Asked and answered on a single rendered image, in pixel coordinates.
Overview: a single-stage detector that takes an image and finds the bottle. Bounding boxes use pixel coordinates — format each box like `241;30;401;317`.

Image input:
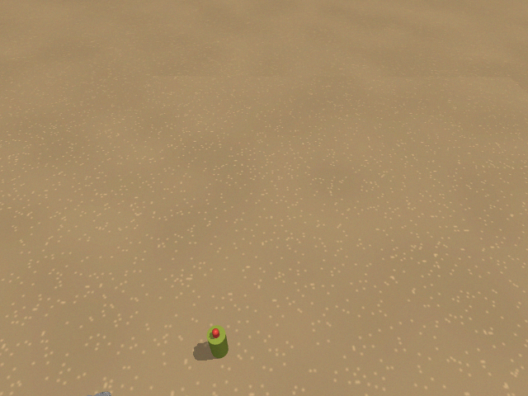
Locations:
207;325;229;358

